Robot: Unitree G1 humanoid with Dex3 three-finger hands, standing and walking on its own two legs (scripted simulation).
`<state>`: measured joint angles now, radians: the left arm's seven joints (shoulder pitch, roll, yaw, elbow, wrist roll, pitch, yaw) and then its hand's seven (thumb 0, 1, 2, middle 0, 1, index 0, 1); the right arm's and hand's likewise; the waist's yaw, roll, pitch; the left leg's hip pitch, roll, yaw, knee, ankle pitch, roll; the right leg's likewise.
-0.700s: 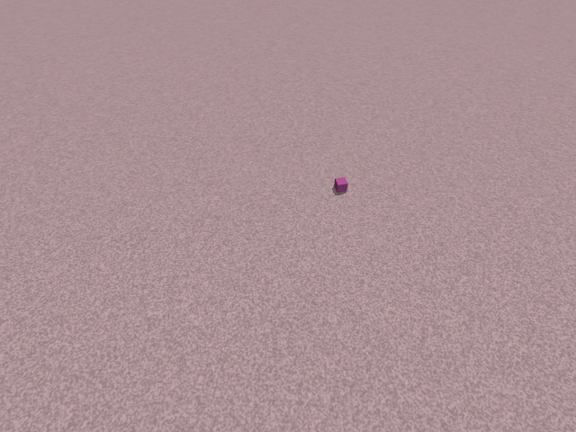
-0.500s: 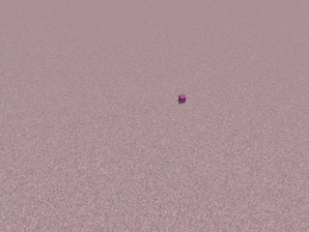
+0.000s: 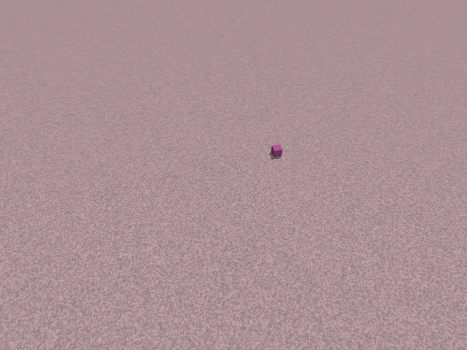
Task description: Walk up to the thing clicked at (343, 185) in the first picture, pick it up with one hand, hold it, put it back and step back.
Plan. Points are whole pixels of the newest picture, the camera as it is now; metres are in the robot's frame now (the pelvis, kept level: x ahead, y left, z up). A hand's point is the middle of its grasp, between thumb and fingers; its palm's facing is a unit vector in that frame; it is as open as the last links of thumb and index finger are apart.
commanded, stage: stand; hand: left
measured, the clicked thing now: (276, 150) +1.41 -0.31 -0.76
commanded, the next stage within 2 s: walk up in 0.42 s
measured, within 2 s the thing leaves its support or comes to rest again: neither
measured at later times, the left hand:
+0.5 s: hand out of the picture +0.07 +0.26 -0.16, palm faces -0.06 -0.94 -0.33, open 7.4 cm
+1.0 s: hand (180, 320) +0.24 +0.12 -0.14, palm faces -0.20 -0.91 -0.37, open 7.4 cm
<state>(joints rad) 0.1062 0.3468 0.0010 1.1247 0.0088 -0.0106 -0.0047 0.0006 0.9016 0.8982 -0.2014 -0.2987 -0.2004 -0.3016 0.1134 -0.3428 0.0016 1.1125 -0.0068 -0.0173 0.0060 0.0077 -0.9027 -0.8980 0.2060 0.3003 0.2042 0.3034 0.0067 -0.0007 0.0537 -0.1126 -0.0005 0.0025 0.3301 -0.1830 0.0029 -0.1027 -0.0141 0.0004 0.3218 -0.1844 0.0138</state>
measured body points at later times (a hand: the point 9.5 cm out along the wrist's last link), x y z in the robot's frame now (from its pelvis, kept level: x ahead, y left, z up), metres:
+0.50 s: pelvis +0.00 +0.00 +0.00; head +0.01 -0.01 +0.45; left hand +0.07 +0.30 -0.13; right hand +0.08 -0.31 -0.13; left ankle +0.00 +0.12 -0.75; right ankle -0.01 -0.13 -0.73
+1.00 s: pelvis +0.15 -0.14 -0.01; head +0.15 -0.17 +0.44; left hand +0.25 +0.16 -0.11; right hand +0.16 -0.47 -0.13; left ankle +0.21 -0.01 -0.68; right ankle +0.14 -0.23 -0.75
